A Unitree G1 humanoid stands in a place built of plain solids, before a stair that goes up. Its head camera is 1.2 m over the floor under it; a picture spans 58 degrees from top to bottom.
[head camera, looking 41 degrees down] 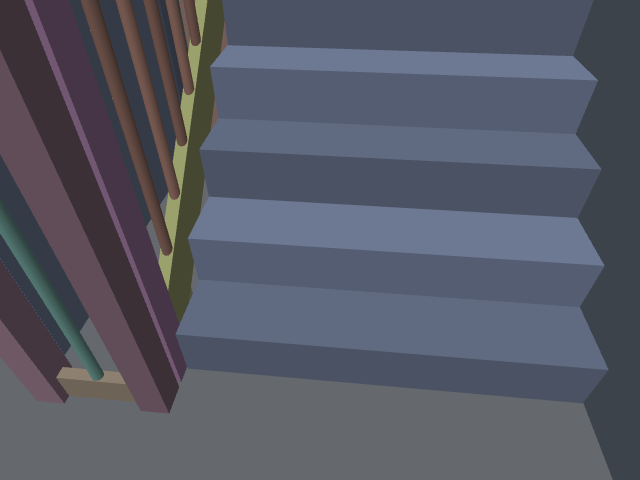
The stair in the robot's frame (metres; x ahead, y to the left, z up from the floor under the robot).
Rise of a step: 0.18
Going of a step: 0.22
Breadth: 1.20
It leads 6 degrees to the right of straight ahead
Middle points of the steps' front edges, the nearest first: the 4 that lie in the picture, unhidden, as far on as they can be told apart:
0.71 -0.18 0.18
0.92 -0.20 0.35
1.14 -0.22 0.53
1.36 -0.24 0.71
